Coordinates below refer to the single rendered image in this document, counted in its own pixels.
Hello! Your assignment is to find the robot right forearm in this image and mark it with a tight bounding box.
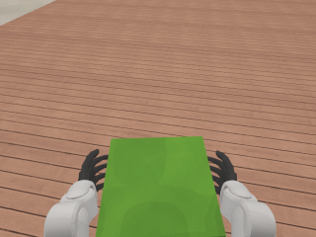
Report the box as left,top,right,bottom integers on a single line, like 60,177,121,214
219,180,277,237

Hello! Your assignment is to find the carton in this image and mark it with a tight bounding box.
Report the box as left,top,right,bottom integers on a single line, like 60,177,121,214
95,136,226,237

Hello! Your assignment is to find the robot left forearm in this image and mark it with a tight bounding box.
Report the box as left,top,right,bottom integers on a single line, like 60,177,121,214
43,180,99,237

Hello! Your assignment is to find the robot right hand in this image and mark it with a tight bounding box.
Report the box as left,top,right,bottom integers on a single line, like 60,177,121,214
207,150,237,196

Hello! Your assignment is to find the robot left hand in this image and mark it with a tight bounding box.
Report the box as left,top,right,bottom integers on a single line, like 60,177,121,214
78,149,109,192

